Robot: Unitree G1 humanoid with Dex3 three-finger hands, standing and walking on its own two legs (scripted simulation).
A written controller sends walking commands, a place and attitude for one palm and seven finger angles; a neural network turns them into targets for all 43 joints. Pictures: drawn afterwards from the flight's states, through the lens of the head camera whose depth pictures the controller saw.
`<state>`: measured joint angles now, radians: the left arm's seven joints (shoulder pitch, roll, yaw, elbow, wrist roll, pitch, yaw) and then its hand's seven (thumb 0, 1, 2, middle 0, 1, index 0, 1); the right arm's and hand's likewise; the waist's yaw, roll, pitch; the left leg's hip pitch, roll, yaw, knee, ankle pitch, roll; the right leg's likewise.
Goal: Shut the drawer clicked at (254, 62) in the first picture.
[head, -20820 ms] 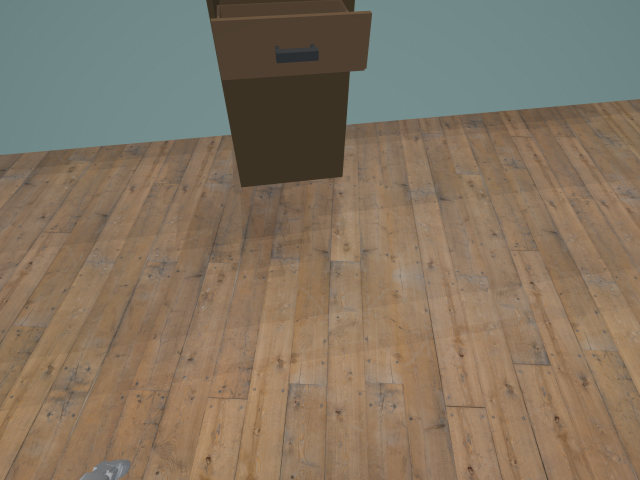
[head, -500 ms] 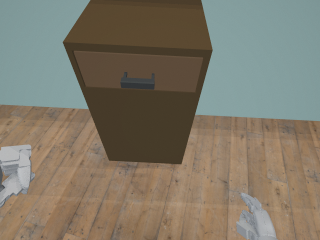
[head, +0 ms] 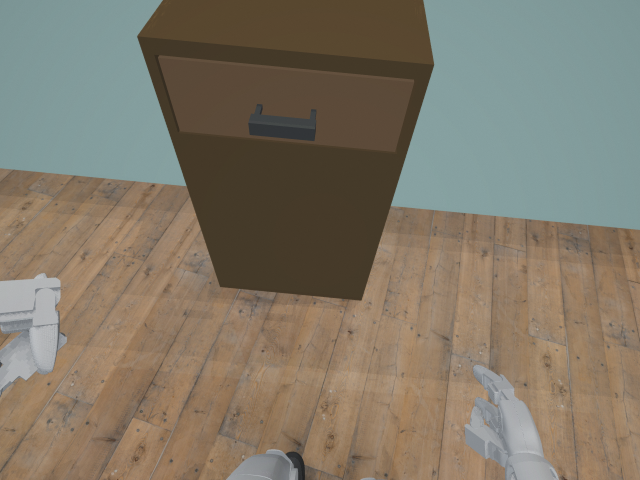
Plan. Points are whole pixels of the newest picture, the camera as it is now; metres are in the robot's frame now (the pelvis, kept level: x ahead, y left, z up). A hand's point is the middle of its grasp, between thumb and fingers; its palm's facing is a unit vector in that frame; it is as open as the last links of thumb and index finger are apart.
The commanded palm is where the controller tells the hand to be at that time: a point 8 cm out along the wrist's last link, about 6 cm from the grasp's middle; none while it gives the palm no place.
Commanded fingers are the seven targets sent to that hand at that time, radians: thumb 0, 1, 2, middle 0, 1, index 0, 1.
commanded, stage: step back with the hand held close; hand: left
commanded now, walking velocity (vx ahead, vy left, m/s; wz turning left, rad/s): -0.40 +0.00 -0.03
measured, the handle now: (284, 119) +0.70 +0.12 +0.01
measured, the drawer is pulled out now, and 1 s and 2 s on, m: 0.00 0.00 0.00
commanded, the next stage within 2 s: stop stepping back and stand still in 0.42 s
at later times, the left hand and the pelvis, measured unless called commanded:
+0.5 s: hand out of the picture +0.11 +0.23 +0.18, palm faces +0.28 -0.82 -0.49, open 3.2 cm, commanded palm +0.05 +0.27 +0.19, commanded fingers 0.00 0.90 0.90 -1.40 -1.60 -1.40 -1.60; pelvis -0.09 +0.00 +0.01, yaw -2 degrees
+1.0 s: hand out of the picture +0.02 +0.24 +0.17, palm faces +0.36 -0.82 -0.44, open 3.2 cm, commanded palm -0.04 +0.28 +0.19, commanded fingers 0.00 0.90 0.90 -1.40 -1.60 -1.40 -1.60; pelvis -0.17 +0.00 +0.01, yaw -1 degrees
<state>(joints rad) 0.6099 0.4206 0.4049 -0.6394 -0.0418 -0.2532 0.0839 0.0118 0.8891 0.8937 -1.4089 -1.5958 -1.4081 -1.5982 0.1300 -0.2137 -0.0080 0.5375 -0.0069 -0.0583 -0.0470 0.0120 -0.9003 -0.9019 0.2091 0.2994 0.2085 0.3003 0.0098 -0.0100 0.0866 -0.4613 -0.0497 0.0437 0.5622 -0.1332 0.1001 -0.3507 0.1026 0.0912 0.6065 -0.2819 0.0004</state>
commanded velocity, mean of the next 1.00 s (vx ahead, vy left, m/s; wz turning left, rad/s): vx -0.10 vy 0.01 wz -0.03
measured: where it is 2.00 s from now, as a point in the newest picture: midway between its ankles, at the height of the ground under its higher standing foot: outside the picture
